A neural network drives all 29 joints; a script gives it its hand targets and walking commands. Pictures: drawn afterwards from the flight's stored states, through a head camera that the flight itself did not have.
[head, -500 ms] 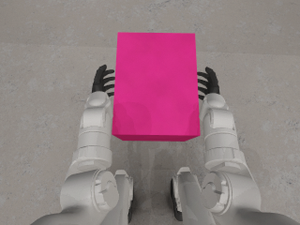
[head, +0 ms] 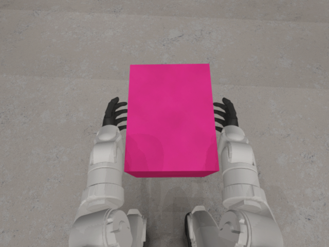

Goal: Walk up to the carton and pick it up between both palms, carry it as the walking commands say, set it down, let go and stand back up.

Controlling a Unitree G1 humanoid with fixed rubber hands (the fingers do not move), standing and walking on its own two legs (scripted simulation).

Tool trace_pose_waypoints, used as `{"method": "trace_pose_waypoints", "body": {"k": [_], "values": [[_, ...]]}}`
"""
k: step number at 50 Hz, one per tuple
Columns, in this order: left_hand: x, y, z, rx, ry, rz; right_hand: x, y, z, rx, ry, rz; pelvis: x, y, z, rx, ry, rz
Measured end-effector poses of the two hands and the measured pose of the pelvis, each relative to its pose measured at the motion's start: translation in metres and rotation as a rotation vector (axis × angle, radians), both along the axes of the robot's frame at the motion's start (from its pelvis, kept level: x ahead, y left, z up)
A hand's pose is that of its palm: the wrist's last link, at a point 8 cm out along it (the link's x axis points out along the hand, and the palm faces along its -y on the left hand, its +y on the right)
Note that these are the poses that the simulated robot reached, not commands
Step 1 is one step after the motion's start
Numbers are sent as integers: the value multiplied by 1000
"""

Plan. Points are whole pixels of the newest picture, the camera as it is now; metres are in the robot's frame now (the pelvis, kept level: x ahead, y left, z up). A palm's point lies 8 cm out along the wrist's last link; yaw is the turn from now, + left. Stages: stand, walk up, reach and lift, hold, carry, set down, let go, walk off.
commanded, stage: reach and lift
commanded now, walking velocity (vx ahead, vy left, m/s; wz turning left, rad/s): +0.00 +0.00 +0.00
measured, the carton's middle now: (169, 125) +0.44 -0.02 -0.10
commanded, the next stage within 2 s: none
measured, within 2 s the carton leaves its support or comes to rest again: neither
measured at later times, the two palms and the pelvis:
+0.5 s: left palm (99, 124) +0.39 +0.14 +0.05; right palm (241, 126) +0.37 -0.16 +0.05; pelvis +0.02 +0.00 +0.06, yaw +0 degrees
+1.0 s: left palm (87, 118) +0.36 +0.14 +0.12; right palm (260, 119) +0.35 -0.16 +0.12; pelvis +0.05 +0.00 +0.09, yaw +0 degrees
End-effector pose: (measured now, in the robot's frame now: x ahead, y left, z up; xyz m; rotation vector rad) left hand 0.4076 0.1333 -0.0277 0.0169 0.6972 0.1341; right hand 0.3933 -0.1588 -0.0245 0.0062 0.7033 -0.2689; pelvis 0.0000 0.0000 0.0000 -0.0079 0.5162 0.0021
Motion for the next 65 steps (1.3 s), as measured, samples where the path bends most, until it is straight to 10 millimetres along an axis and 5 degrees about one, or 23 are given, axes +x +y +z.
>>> {"method": "trace_pose_waypoints", "body": {"k": [35,65], "values": [[-34,5,100,-19,-19,-35,-32,-2,98,6,-13,66,34,4,79,4,-308,-3],[-59,6,174,6,-57,-53,-54,-2,169,-11,-42,101,47,-2,98,8,-615,-1]]}}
